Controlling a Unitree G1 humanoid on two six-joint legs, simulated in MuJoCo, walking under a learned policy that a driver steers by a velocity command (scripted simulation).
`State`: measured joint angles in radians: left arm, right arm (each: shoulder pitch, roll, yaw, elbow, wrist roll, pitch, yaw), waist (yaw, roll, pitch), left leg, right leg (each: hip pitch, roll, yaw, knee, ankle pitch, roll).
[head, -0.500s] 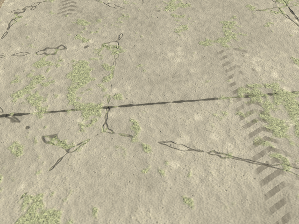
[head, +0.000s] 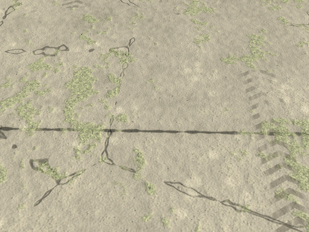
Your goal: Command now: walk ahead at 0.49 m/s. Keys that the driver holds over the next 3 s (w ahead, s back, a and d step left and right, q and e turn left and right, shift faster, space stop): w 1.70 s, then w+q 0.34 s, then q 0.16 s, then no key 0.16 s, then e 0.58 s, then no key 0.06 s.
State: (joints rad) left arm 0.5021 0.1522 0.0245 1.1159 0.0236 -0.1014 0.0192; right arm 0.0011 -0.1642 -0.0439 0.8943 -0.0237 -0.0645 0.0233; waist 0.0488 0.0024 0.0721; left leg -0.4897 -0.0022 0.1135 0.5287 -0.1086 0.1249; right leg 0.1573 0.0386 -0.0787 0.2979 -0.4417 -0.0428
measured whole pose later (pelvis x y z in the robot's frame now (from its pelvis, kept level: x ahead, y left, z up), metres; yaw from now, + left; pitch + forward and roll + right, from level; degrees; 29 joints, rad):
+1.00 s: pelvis +0.55 -0.03 +0.02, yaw +0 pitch +0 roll -1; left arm 0.47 0.16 0.03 1.06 0.01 -0.10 0.00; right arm 0.06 -0.19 -0.04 0.91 -0.02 -0.03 0.03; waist 0.05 0.04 0.04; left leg -0.62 0.10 0.05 0.70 -0.02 0.03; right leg 0.06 0.09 -0.09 0.17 -0.24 -0.08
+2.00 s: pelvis +1.09 -0.04 +0.03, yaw +6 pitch +0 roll -1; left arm 0.37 0.19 0.05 1.02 0.02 -0.11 0.01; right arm 0.22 -0.22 -0.07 0.95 -0.03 -0.02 0.03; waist 0.01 0.04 0.04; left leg -0.62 0.09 -0.01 1.05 -0.14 0.07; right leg -0.07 0.05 -0.21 0.26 -0.20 -0.09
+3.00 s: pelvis +1.27 -0.03 +0.02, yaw +0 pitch +1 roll +1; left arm 0.28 0.24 0.07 0.86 0.01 0.03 0.02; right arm 0.17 -0.27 -0.07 0.86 -0.02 0.04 -0.03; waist 0.00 0.03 0.04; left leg -0.51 0.00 0.01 1.04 -0.37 -0.03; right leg -0.20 0.05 0.04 0.42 -0.24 -0.07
